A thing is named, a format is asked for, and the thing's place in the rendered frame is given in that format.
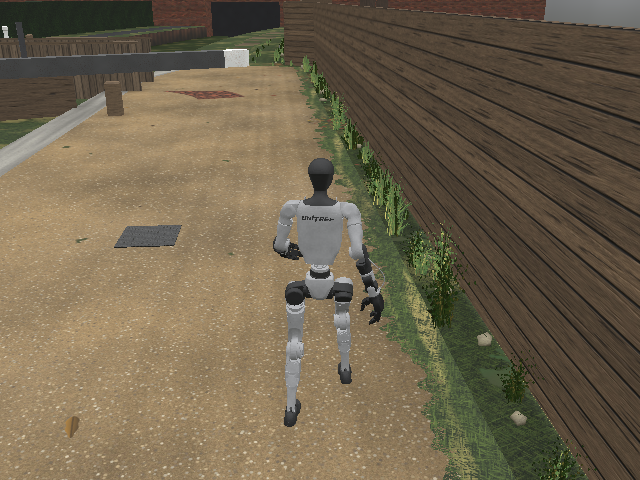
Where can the robot left thigh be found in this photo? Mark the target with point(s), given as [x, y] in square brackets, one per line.
[295, 294]

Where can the robot right thigh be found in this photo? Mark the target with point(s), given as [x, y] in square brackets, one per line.
[342, 292]

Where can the robot left upper arm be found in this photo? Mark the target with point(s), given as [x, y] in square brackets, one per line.
[285, 222]

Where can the right robot forearm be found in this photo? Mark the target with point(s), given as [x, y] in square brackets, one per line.
[367, 275]

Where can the robot right upper arm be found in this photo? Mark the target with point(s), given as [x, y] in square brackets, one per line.
[354, 226]

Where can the left robot forearm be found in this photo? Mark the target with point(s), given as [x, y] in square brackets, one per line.
[279, 251]

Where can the robot left hand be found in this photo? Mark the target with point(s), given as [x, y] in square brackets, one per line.
[294, 253]

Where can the robot right hand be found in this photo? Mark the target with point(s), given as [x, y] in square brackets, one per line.
[378, 304]

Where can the robot thigh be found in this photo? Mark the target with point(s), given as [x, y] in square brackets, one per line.
[342, 292]
[295, 294]

